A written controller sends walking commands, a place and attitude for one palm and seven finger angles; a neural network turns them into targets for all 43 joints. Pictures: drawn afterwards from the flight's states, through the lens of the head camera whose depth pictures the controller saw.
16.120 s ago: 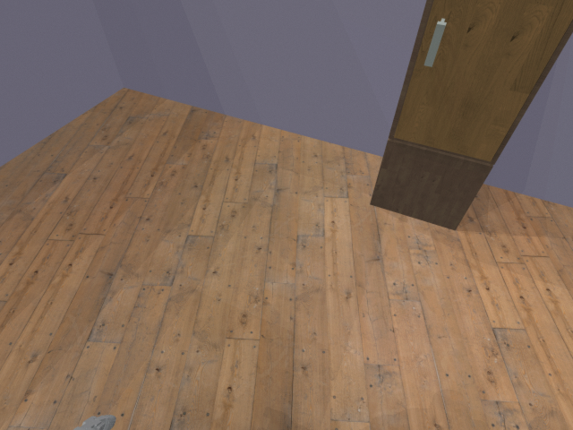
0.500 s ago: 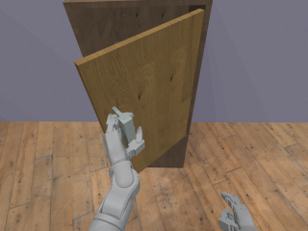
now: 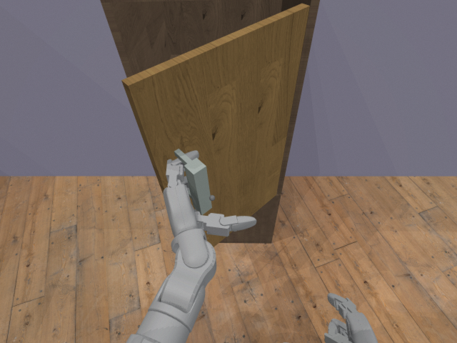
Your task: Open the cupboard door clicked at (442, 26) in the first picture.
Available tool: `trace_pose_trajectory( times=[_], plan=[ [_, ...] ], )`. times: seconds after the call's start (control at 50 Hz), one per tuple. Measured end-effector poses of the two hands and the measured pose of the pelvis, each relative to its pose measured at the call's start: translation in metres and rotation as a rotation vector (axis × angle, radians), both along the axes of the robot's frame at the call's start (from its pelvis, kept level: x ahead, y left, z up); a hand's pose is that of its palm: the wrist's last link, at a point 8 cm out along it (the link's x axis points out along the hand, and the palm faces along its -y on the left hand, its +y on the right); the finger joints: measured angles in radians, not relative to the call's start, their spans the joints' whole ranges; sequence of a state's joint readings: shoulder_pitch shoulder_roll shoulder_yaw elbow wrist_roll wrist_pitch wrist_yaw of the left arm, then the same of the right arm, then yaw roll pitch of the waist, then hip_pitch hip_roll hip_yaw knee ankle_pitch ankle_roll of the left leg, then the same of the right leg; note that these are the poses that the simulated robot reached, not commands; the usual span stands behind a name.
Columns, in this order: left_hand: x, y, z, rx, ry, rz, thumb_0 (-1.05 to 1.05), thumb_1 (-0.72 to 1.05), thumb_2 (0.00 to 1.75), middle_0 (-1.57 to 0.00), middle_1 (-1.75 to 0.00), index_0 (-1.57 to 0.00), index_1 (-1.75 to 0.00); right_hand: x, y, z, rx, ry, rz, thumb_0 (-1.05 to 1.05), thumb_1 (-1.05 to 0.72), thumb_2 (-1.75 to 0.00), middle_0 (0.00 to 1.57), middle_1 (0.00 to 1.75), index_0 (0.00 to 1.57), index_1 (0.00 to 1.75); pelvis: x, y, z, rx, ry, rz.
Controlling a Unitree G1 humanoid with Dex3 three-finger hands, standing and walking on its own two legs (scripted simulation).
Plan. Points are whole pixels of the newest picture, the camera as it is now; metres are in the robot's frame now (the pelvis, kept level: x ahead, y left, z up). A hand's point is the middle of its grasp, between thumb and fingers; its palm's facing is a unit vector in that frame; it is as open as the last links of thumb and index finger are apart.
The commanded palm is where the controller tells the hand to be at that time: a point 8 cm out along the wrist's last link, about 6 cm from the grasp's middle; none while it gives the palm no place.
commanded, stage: open thumb and fingers to let go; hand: left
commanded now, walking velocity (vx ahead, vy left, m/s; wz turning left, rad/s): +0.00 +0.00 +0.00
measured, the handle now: (191, 181) +0.38 +0.09 +0.08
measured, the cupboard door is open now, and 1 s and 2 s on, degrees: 43 48 48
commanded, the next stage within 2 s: slide the hand sideways off the handle in 0.12 s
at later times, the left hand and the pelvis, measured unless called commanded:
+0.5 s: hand (221, 221) +0.30 +0.03 +0.08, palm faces -0.12 -0.99 +0.00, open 16.3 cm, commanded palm +0.28 +0.09 +0.07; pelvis -0.01 +0.01 +0.00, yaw +0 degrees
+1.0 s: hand (199, 240) +0.26 +0.06 +0.08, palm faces -0.03 -1.00 +0.00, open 16.2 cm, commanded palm +0.23 +0.13 +0.07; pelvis +0.01 +0.00 +0.00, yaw -1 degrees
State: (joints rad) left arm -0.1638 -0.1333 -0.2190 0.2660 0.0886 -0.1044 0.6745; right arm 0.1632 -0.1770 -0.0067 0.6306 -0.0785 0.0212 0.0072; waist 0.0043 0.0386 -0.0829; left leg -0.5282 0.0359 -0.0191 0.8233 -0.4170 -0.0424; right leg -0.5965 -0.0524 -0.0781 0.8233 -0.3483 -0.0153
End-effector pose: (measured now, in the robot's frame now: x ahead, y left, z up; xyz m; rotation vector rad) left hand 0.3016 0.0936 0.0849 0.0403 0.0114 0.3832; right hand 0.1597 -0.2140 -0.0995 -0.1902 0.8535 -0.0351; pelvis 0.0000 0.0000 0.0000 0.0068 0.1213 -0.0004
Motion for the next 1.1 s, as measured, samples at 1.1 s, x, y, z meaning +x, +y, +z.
trace_pose_trajectory(
  times=[1.1],
  plan=[
    [-0.069,0.036,-0.005,-0.028,-0.013,-0.398,-0.01,-0.5,0.3,-0.18,-0.32,-0.18,-0.31,0.029,0.0,0.028,0.009,-0.188,0.014,0.01,-0.91,-0.9,0.2,0.3,0.2,0.3,0.014,-0.001,0.0,0.009,-0.016,-0.012]
  ],
)
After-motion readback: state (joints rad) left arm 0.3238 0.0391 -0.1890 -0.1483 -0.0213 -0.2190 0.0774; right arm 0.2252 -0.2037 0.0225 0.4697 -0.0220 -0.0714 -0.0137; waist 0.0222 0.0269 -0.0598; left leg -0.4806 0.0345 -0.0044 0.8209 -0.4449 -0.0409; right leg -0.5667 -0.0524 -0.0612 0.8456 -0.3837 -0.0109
